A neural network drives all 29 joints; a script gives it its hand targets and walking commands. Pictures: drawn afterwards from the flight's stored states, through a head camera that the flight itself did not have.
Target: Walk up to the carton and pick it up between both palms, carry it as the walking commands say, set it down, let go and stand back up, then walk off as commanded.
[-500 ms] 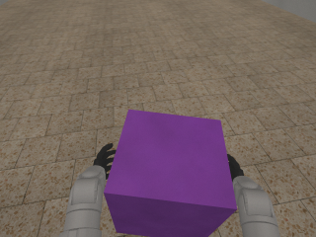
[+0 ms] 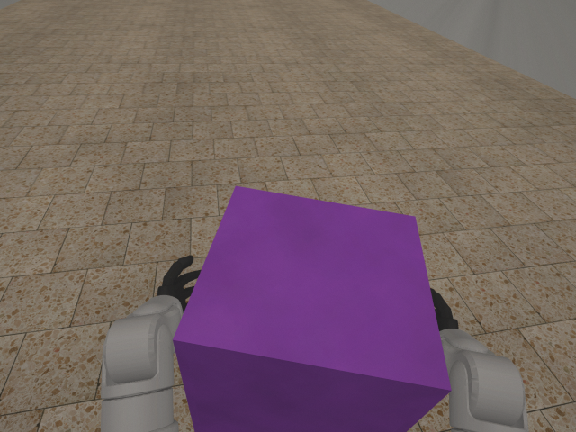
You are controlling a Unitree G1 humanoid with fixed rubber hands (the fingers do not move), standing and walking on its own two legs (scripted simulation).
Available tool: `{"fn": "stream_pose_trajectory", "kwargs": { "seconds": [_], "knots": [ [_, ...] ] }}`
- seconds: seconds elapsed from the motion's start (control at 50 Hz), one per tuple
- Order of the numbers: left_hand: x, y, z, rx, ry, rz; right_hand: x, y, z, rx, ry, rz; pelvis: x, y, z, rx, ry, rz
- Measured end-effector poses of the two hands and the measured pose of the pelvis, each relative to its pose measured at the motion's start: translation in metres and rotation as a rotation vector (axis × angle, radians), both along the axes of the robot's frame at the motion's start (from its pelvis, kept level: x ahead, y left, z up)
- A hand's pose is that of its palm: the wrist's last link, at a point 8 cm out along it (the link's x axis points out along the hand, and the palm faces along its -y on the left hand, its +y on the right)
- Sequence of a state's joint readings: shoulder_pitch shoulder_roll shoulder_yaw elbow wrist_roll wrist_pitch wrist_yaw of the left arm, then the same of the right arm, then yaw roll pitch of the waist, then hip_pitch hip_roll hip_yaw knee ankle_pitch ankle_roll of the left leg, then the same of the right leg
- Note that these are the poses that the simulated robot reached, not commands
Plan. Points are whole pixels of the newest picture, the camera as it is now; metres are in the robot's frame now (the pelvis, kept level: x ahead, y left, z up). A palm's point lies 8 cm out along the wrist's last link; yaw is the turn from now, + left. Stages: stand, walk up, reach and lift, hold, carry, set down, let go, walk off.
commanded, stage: carry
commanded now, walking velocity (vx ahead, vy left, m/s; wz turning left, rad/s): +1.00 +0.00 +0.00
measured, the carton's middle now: (302, 329) +0.27 +0.00 +0.04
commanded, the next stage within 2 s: none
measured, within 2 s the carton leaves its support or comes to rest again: neither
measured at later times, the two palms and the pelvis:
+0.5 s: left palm (222, 194) +0.52 +0.16 +0.08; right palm (403, 216) +0.49 -0.19 +0.07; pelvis +0.28 -0.01 -0.01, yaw -1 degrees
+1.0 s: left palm (244, 117) +0.92 +0.16 +0.06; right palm (365, 129) +0.91 -0.19 +0.05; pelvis +0.69 -0.02 -0.03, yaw +1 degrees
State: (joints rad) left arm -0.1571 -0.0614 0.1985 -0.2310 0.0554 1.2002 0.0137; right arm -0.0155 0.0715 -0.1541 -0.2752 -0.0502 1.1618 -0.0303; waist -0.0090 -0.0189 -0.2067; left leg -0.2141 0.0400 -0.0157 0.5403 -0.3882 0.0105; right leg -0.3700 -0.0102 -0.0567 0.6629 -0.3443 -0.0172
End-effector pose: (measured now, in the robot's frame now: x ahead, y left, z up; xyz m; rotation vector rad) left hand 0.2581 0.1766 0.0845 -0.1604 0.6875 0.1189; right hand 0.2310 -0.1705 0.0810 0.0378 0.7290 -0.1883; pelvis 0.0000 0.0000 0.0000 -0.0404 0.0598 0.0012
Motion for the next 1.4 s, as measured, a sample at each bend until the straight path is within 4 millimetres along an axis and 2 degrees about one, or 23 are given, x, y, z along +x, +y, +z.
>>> {"fn": "stream_pose_trajectory", "kwargs": {
  "seconds": [0.14, 0.26, 0.36, 0.4, 0.48, 0.54, 0.64, 0.7, 0.8, 0.88, 0.96, 1.02, 1.08, 1.16, 1.28, 1.4],
  "knots": [
    [0.064, -0.032, -0.006, -0.032, -0.003, 0.015, 0.059, -0.029, -0.003, 0.033, -0.009, -0.065, 0.062, -0.019, -0.006, 0.003, 0.051, -0.005],
    [0.114, -0.027, -0.007, -0.013, -0.007, 0.041, 0.123, -0.026, -0.005, 0.066, -0.011, -0.056, 0.126, -0.018, -0.006, 0.012, 0.053, 0.005],
    [0.175, -0.014, -0.013, -0.015, -0.039, 0.051, 0.187, -0.012, -0.010, 0.073, -0.046, -0.054, 0.191, -0.006, -0.018, 0.035, 0.039, 0.004],
    [0.199, -0.013, -0.012, -0.012, -0.035, 0.041, 0.208, -0.011, -0.010, 0.081, -0.041, -0.071, 0.217, -0.004, -0.017, 0.037, 0.031, -0.007],
    [0.250, -0.018, -0.006, -0.012, -0.021, 0.030, 0.251, -0.016, -0.010, 0.085, -0.026, -0.087, 0.270, -0.009, -0.010, 0.026, 0.019, -0.017],
    [0.292, -0.026, -0.005, -0.016, -0.024, 0.032, 0.292, -0.024, -0.009, 0.083, -0.030, -0.088, 0.312, -0.016, -0.010, 0.026, 0.018, -0.020],
    [0.369, -0.044, -0.014, -0.002, -0.033, 0.043, 0.373, -0.041, -0.022, 0.102, -0.037, -0.083, 0.391, -0.035, -0.021, 0.007, 0.024, -0.007],
    [0.408, -0.046, -0.015, -0.004, -0.003, 0.071, 0.421, -0.044, -0.023, 0.104, -0.008, -0.061, 0.435, -0.042, -0.016, 0.026, 0.040, 0.012],
    [0.482, -0.041, -0.007, 0.007, -0.003, 0.092, 0.504, -0.039, -0.015, 0.112, -0.006, -0.042, 0.511, -0.040, -0.005, 0.038, 0.057, 0.023],
    [0.552, -0.033, -0.010, 0.004, -0.036, 0.094, 0.576, -0.031, -0.016, 0.110, -0.040, -0.037, 0.580, -0.033, -0.012, 0.038, 0.053, 0.024],
    [0.626, -0.021, -0.027, 0.003, -0.045, 0.085, 0.648, -0.019, -0.031, 0.106, -0.048, -0.040, 0.655, -0.020, -0.031, 0.058, 0.038, 0.020],
    [0.674, -0.018, -0.025, 0.019, -0.011, 0.064, 0.692, -0.016, -0.033, 0.106, -0.014, -0.050, 0.705, -0.016, -0.026, 0.064, 0.034, 0.003],
    [0.725, -0.025, -0.014, 0.009, -0.016, 0.046, 0.735, -0.023, -0.021, 0.100, -0.020, -0.073, 0.754, -0.019, -0.016, 0.059, 0.021, -0.017],
    [0.795, -0.036, -0.001, -0.005, -0.058, 0.041, 0.800, -0.034, -0.007, 0.097, -0.063, -0.085, 0.822, -0.028, -0.010, 0.055, -0.002, -0.028],
    [0.902, -0.053, -0.012, 0.001, -0.047, 0.054, 0.913, -0.051, -0.020, 0.104, -0.051, -0.069, 0.933, -0.049, -0.019, 0.022, 0.018, -0.009],
    [1.002, -0.051, -0.017, -0.009, 0.030, 0.088, 1.023, -0.049, -0.020, 0.095, 0.026, -0.049, 1.032, -0.049, -0.005, 0.042, 0.086, 0.003]
  ]
}}
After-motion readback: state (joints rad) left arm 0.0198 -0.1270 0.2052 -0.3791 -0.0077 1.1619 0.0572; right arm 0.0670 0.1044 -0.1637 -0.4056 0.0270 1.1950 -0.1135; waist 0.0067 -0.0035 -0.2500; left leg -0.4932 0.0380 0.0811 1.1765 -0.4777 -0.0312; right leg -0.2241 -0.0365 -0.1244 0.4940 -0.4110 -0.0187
